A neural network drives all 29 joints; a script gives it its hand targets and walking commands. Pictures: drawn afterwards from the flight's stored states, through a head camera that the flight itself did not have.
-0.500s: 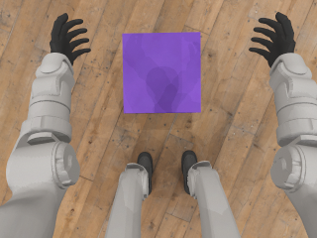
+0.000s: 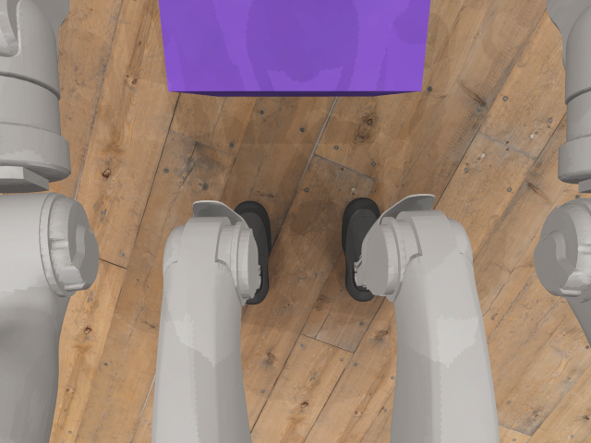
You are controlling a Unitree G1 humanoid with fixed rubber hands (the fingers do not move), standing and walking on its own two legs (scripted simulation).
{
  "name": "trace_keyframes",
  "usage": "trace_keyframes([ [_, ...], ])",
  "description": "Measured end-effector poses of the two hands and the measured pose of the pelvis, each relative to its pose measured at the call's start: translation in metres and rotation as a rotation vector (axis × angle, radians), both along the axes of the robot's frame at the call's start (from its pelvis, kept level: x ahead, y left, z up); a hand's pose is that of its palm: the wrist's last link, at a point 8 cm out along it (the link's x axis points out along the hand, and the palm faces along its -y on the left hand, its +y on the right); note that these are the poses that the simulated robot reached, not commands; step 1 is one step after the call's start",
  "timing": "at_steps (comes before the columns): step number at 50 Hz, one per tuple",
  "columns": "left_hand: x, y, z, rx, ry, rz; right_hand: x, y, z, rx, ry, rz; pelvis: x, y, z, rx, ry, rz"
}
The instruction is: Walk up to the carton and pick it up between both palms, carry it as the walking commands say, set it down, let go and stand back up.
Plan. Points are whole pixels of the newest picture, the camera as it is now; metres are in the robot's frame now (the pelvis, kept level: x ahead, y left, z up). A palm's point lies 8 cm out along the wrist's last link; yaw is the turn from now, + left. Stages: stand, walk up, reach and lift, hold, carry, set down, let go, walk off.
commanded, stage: reach and lift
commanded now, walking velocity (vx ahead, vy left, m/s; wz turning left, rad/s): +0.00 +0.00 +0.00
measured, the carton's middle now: out of the picture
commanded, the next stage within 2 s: none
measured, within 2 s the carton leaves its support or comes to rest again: neither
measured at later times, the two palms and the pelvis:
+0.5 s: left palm out of the picture +0.56 +0.21 -0.28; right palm out of the picture +0.56 -0.22 -0.28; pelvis +0.00 +0.00 -0.10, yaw -1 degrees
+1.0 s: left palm out of the picture +0.57 +0.20 -0.28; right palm out of the picture +0.56 -0.21 -0.27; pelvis +0.01 +0.01 -0.11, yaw -1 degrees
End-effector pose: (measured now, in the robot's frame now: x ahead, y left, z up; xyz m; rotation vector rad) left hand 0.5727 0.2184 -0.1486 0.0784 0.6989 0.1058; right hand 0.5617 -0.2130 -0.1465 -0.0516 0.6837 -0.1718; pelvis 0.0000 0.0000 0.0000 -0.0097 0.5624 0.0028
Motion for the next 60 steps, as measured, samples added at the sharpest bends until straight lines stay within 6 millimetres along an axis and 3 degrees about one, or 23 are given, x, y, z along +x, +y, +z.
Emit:
trace_keyframes([
  [10,0.012,-0.010,-0.028,-0.008,0.013,0.007,0.009,-0.016,-0.025,-0.002,0.009,-0.039,-0.007,0.008,-0.041,-0.010,-0.018,-0.005],
  [20,-0.005,-0.020,-0.107,-0.018,0.058,0.024,-0.004,-0.005,-0.100,0.011,0.057,-0.027,-0.001,0.006,-0.081,-0.008,0.001,-0.013],
  [26,-0.007,-0.012,-0.134,-0.012,0.057,0.059,-0.005,-0.003,-0.132,0.008,0.070,-0.032,0.004,0.004,-0.102,-0.005,0.005,-0.014],
  [32,-0.001,-0.008,-0.137,-0.014,0.034,0.060,0.000,-0.003,-0.136,0.007,0.046,-0.032,0.009,0.003,-0.111,-0.006,-0.001,-0.012],
  [44,0.005,-0.018,-0.125,-0.029,0.021,0.039,0.000,-0.002,-0.125,0.005,0.037,-0.026,0.009,0.006,-0.106,-0.008,-0.014,-0.014],
  [60,-0.002,-0.026,-0.128,-0.022,0.046,0.025,0.007,0.026,-0.123,0.033,0.040,-0.011,0.003,0.006,-0.103,-0.011,-0.006,-0.006],
])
